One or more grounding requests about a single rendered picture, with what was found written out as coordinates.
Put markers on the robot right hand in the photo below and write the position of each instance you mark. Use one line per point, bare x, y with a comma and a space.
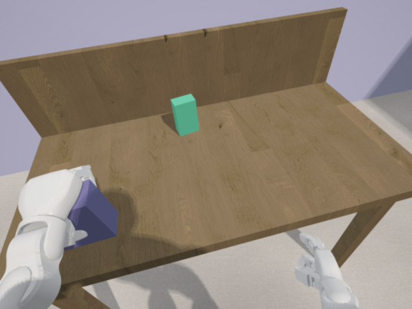
311, 271

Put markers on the robot right forearm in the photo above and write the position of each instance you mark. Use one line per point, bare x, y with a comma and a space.
336, 294

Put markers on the table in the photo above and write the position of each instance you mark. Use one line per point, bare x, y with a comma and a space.
277, 148

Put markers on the sponge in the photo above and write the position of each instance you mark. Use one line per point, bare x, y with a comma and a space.
93, 213

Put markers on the robot left forearm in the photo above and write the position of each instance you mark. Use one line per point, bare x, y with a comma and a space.
32, 279

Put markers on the robot left hand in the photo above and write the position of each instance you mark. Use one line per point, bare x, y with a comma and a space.
55, 194

